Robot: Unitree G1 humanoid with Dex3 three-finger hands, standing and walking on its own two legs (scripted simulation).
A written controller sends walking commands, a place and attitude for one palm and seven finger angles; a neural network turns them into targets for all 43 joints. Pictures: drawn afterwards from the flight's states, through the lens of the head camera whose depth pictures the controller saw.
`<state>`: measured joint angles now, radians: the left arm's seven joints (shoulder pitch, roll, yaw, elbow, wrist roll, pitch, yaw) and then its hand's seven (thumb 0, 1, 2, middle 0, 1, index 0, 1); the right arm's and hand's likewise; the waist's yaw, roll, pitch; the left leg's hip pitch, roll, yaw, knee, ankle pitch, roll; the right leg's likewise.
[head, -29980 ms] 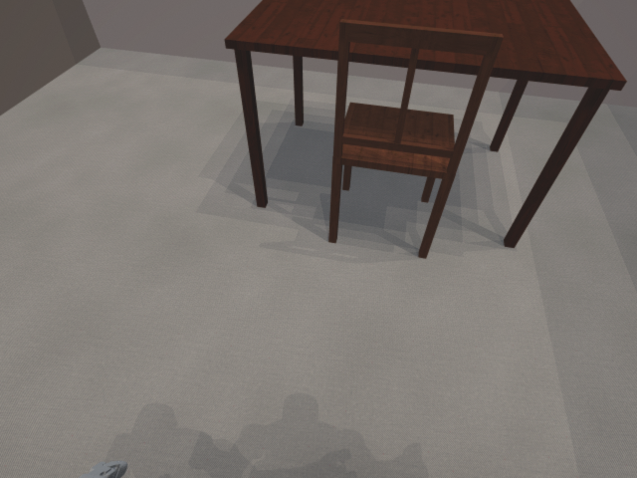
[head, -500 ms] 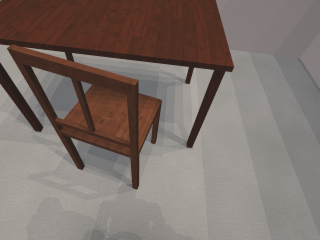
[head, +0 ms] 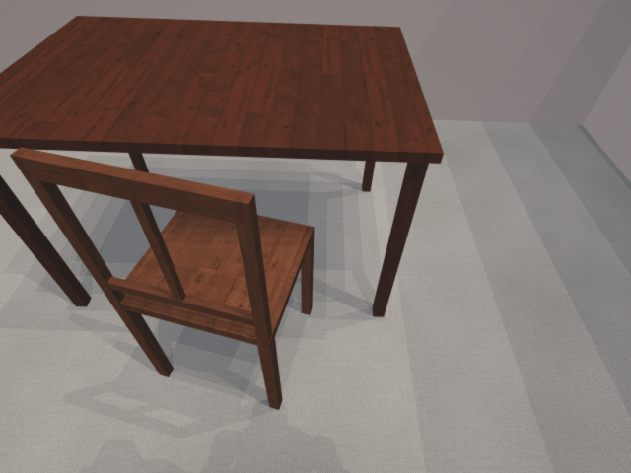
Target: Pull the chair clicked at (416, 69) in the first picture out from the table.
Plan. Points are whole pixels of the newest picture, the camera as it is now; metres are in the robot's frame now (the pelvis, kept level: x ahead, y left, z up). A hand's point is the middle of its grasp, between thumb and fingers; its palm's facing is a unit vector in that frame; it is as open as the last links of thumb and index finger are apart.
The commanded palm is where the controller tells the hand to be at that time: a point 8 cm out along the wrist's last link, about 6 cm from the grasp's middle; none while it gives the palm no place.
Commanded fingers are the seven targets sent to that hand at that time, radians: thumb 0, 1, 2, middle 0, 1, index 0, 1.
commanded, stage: let the arm hang, fingers relaxed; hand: left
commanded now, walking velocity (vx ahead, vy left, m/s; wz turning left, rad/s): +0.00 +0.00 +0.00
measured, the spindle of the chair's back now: (161, 254) +0.51 +0.32 -0.10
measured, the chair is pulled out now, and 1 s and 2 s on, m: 0.16 0.16 0.16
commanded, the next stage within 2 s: look to check the result in 0.12 s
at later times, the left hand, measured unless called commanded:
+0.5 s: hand out of the picture -0.01 +0.17 -0.18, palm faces +0.00 -0.98 -0.18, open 7.4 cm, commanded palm none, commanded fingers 0.00 0.90 0.90 -0.20 -0.30 -0.20 -0.30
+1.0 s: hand out of the picture +0.01 +0.17 -0.18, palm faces -0.01 -0.98 -0.19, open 7.4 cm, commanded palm none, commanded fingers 0.00 0.90 0.90 -0.20 -0.30 -0.20 -0.30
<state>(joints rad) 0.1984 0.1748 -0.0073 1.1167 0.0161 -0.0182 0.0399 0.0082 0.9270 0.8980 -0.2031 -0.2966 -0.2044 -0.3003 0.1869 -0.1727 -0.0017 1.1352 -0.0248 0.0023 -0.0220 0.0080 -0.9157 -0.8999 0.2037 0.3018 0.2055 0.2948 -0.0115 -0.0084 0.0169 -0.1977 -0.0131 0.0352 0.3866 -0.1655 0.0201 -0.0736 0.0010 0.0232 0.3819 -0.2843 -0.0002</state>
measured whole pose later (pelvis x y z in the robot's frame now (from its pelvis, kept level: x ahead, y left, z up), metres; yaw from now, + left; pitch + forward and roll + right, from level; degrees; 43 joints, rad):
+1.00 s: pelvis +0.01 +0.00 +0.00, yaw -1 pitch -1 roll +0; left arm 0.26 0.16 -0.01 1.15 0.01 -0.02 0.04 0.01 0.91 0.90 -0.20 -0.30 -0.20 -0.30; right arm 0.22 -0.16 0.00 1.15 -0.02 0.00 -0.03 0.01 -0.91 -0.90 0.20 0.30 0.20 0.29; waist -0.01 -0.02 0.05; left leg -0.18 -0.01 0.04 0.38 -0.18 0.02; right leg -0.05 0.01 0.03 0.36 -0.28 0.00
